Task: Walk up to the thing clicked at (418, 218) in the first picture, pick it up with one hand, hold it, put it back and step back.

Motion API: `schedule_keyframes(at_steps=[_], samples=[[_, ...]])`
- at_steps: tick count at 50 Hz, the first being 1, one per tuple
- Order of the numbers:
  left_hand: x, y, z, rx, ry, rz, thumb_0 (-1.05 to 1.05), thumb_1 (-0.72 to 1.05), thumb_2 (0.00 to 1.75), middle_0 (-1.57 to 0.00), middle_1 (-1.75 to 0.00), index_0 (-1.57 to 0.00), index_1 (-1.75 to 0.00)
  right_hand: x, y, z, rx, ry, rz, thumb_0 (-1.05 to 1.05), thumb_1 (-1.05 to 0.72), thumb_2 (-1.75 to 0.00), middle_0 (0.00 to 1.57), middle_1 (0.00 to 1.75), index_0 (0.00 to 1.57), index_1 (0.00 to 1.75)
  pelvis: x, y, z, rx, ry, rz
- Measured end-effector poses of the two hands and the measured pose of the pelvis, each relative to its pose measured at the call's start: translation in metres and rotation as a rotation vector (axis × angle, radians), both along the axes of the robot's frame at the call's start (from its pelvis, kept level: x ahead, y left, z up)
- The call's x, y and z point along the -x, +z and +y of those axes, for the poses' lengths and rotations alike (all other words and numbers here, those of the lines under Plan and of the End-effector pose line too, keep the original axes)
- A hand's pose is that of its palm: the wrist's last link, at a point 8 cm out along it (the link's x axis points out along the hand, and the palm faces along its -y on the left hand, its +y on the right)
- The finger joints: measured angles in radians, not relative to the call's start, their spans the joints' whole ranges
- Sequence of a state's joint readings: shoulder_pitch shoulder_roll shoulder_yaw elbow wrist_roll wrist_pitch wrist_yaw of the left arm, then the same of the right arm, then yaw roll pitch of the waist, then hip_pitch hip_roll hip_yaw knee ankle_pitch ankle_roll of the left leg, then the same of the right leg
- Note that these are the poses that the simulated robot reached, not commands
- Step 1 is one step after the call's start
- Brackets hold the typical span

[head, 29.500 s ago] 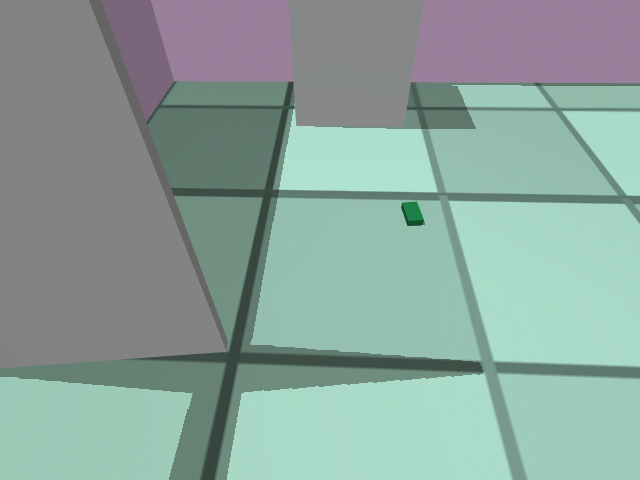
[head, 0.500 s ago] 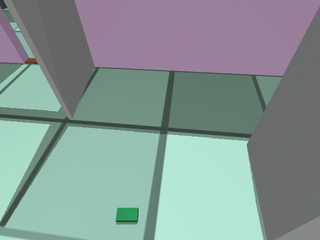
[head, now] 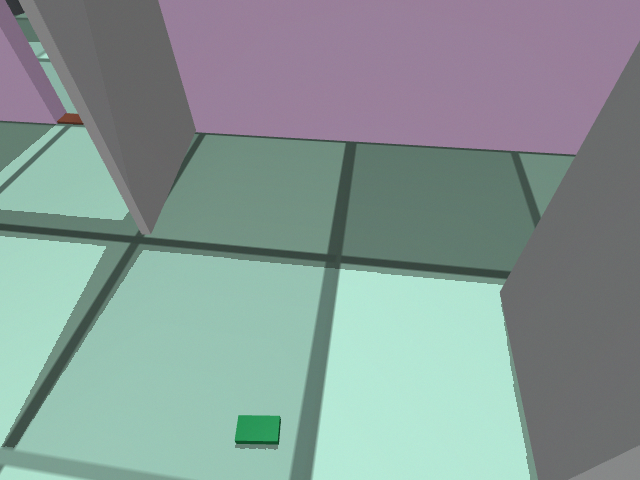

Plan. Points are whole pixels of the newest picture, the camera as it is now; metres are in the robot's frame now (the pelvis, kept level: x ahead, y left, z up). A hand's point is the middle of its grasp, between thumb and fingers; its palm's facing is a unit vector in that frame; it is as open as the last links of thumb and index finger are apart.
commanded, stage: stand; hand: left
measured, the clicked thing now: (258, 429) +0.42 +0.23 -0.77
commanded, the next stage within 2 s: none
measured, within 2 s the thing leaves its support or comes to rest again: neither
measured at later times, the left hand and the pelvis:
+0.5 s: hand out of the picture +0.08 +0.24 -0.15, palm faces -0.03 -0.94 -0.35, open 7.4 cm; pelvis +0.01 -0.01 +0.00, yaw +0 degrees
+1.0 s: hand out of the picture +0.08 +0.24 -0.15, palm faces -0.03 -0.94 -0.34, open 7.4 cm; pelvis +0.01 -0.01 +0.00, yaw +0 degrees
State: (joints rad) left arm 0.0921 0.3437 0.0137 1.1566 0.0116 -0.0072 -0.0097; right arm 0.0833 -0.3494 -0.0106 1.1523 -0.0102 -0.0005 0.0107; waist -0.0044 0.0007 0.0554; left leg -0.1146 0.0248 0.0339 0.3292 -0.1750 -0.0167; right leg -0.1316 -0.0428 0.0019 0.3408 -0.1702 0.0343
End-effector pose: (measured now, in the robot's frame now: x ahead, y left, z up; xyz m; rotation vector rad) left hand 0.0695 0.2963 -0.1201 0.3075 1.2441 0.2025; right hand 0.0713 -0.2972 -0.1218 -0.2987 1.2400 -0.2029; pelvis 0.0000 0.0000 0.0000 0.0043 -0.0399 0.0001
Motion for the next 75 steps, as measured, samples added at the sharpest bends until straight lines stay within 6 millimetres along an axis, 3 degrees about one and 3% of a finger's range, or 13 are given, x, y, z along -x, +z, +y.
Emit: schedule_keyframes(at_steps=[13, 34, 75], samples=[[-0.008, 0.002, -0.004, -0.001, -0.015, -0.015, 0.01, 0.90, 0.90, -0.21, -0.30, -0.21, -0.30, -0.012, 0.004, -0.006, 0.007, 0.007, -0.027, 0.01, -0.90, -0.90, 0.20, 0.30, 0.20, 0.30, -0.004, 0.001, -0.004, 0.000, 0.001, -0.001], [-0.009, 0.003, -0.010, -0.007, -0.022, -0.013, 0.01, 0.90, 0.90, -0.21, -0.30, -0.21, -0.30, -0.001, 0.001, -0.013, 0.006, -0.005, 0.009, 0.01, -0.90, -0.90, 0.20, 0.30, 0.20, 0.30, -0.006, 0.001, -0.011, 0.004, 0.004, -0.001], [-0.006, 0.003, -0.010, -0.009, -0.013, -0.003, 0.01, 0.90, 0.90, -0.21, -0.30, -0.21, -0.30, -0.006, 0.001, -0.013, 0.005, 0.012, 0.006, 0.01, -0.90, -0.90, 0.20, 0.30, 0.20, 0.30, -0.009, 0.001, -0.012, 0.002, 0.005, 0.002]])
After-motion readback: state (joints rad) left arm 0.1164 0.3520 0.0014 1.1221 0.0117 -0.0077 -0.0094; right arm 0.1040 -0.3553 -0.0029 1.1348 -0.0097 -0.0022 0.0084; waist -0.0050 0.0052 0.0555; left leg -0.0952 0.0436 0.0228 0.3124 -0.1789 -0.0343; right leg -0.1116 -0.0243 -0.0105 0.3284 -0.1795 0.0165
